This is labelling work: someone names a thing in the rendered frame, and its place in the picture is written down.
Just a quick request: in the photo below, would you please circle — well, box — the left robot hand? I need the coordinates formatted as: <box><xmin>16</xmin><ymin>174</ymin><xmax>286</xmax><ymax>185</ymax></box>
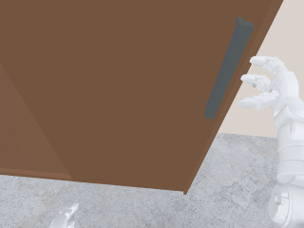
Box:
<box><xmin>49</xmin><ymin>202</ymin><xmax>80</xmax><ymax>228</ymax></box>

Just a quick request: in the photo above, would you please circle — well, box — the handle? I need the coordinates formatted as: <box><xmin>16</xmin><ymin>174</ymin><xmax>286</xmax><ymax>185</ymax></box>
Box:
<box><xmin>204</xmin><ymin>17</ymin><xmax>255</xmax><ymax>120</ymax></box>

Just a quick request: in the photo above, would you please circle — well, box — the robot right forearm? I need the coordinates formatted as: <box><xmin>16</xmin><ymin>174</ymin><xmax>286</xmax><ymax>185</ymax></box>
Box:
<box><xmin>272</xmin><ymin>97</ymin><xmax>304</xmax><ymax>187</ymax></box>

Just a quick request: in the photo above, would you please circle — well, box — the wardrobe door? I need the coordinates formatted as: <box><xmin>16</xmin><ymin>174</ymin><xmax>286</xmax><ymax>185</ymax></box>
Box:
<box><xmin>0</xmin><ymin>0</ymin><xmax>273</xmax><ymax>192</ymax></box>
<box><xmin>0</xmin><ymin>64</ymin><xmax>69</xmax><ymax>174</ymax></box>

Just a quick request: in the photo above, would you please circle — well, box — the robot right upper arm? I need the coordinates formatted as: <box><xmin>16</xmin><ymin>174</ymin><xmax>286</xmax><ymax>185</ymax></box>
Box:
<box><xmin>268</xmin><ymin>182</ymin><xmax>304</xmax><ymax>228</ymax></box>

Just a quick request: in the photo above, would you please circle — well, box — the right robot hand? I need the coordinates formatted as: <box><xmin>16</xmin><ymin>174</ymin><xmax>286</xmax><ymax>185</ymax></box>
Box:
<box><xmin>237</xmin><ymin>56</ymin><xmax>299</xmax><ymax>110</ymax></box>

